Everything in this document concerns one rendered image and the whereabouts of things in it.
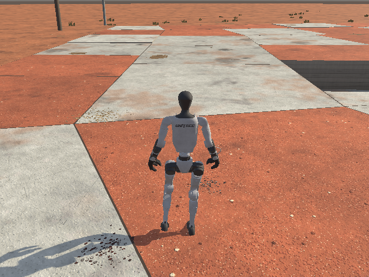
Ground robot left upper arm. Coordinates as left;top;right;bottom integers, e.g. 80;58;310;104
156;116;173;148

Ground right robot shin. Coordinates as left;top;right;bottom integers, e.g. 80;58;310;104
189;191;199;228

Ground robot left thigh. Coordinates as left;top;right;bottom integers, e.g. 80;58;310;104
165;160;176;194

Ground robot right forearm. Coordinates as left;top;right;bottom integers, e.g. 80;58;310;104
208;140;219;160

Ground robot right hand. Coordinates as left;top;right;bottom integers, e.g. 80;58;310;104
206;158;220;169

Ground robot left forearm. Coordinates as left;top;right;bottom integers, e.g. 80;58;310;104
149;139;162;161

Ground robot right upper arm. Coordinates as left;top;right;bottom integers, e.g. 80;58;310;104
197;116;213;148

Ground robot left hand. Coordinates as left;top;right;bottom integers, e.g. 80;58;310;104
148;158;161;171

